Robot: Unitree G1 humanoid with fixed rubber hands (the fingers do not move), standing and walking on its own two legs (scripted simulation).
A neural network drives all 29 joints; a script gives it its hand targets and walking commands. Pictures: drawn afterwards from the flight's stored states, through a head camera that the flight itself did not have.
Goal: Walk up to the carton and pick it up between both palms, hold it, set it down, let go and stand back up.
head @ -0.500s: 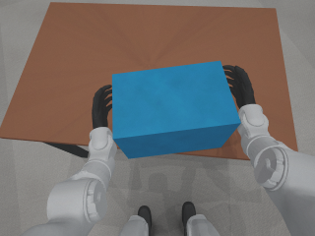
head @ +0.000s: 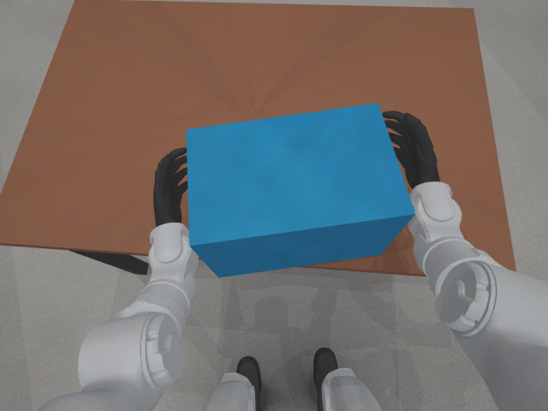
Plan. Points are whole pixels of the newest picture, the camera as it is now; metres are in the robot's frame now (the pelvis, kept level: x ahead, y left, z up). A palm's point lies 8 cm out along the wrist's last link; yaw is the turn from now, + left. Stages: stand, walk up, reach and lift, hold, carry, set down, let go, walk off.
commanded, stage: set down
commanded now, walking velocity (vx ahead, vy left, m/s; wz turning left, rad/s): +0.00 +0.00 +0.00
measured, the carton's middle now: (291, 197) +0.42 -0.01 -0.07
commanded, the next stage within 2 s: none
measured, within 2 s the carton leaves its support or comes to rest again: neither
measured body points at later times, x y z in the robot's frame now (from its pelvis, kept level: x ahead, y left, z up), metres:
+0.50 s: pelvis +0.00 +0.00 -0.01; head +0.18 -0.01 +0.40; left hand +0.42 +0.18 -0.05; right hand +0.46 -0.19 -0.03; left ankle +0.01 +0.12 -0.70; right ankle +0.03 -0.11 -0.70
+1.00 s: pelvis +0.00 +0.00 -0.03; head +0.17 -0.03 +0.38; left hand +0.44 +0.19 -0.05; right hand +0.48 -0.23 -0.04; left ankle +0.01 +0.13 -0.70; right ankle +0.03 -0.11 -0.70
